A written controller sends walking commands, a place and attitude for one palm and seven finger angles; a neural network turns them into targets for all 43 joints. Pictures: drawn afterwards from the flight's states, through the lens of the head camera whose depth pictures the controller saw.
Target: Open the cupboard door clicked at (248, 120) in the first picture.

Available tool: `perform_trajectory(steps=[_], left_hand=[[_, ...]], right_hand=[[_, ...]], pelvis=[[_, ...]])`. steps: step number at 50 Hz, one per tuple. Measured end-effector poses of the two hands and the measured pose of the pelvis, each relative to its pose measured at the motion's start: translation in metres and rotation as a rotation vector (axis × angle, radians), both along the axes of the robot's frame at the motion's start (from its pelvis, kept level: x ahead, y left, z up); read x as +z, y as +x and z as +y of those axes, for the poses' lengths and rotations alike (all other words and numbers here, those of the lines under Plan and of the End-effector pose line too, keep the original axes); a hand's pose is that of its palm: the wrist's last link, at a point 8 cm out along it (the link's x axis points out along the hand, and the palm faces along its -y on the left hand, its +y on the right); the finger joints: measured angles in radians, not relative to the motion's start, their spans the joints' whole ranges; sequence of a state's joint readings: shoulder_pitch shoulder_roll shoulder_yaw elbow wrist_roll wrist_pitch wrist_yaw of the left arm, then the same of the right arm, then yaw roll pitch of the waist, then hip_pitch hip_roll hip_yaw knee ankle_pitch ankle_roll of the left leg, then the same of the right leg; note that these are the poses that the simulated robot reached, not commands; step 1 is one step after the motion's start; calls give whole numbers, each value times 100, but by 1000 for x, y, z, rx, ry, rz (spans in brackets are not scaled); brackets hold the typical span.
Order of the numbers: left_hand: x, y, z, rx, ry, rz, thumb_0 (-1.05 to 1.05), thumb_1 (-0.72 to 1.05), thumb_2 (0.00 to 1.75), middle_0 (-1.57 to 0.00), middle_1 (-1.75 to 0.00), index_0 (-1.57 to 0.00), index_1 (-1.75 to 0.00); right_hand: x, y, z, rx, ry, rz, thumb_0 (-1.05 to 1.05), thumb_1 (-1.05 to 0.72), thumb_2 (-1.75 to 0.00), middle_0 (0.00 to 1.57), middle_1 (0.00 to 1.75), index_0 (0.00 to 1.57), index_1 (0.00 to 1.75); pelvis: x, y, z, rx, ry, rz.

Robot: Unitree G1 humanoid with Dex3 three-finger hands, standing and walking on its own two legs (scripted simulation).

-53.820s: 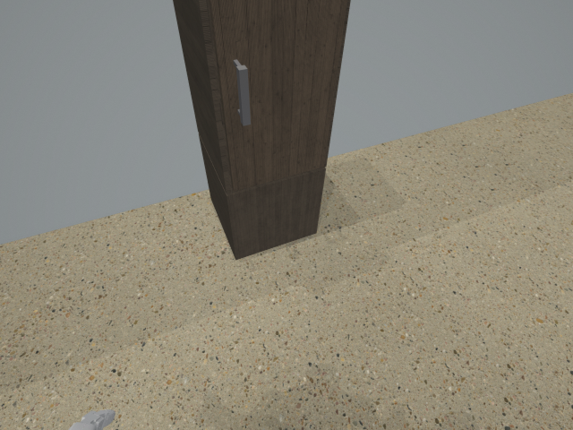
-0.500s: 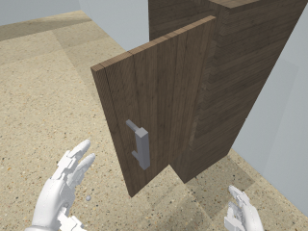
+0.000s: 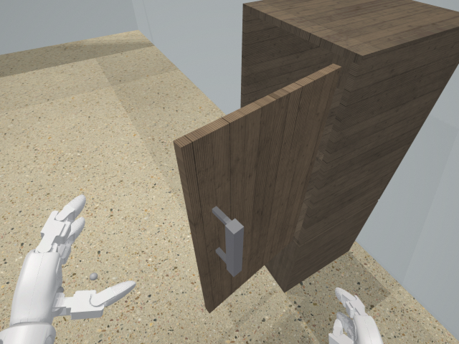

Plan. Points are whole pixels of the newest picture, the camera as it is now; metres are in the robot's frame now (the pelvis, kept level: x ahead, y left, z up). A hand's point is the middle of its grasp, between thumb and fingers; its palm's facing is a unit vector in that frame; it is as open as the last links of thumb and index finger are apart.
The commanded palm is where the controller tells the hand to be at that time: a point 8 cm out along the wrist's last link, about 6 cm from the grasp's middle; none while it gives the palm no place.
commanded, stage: draw the hand back to the body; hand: left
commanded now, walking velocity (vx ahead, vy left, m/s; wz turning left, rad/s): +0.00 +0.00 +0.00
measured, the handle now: (226, 242) +0.29 +0.05 +0.03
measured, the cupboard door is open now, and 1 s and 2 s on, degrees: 100 100 100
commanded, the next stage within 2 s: step back with the hand held close in 0.72 s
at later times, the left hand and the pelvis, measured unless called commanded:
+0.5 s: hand (57, 235) +0.20 +0.25 +0.18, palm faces +0.46 -0.80 -0.39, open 7.8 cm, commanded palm +0.14 +0.28 +0.19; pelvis +0.01 -0.01 +0.02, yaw -1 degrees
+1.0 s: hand (67, 241) +0.19 +0.23 +0.17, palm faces +0.42 -0.79 -0.45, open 7.4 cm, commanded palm +0.13 +0.26 +0.19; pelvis -0.02 -0.03 +0.02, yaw -1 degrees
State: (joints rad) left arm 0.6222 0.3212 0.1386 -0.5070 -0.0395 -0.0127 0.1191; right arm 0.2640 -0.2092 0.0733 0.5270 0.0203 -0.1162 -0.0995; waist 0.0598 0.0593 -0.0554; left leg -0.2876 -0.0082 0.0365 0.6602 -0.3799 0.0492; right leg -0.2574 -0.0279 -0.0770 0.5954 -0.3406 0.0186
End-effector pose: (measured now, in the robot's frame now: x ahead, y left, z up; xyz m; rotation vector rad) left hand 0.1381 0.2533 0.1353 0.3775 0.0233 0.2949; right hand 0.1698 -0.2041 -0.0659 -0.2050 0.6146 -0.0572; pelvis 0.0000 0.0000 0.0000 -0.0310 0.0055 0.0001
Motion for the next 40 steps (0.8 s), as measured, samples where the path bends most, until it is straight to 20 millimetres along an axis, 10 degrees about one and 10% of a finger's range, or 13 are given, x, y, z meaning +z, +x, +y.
perform_trajectory(steps=[20, 40], left_hand=[[60, 15, 37, 136, 122, -181, 0, 70, 81, -20, -30, -20, -30], [57, 4, 10, 126, 110, -158, 1, 89, 90, -21, -30, -21, -30]], right_hand=[[13, 17, -19, 17, -21, 20, 2, -90, -90, 21, 30, 20, 30], [4, 2, -45, -14, -5, 50, 2, -90, -90, 21, 30, 20, 30]], pelvis=[[16, 7, -10, -12, 14, -69], [19, -2, -32, -12, 21, -93]])
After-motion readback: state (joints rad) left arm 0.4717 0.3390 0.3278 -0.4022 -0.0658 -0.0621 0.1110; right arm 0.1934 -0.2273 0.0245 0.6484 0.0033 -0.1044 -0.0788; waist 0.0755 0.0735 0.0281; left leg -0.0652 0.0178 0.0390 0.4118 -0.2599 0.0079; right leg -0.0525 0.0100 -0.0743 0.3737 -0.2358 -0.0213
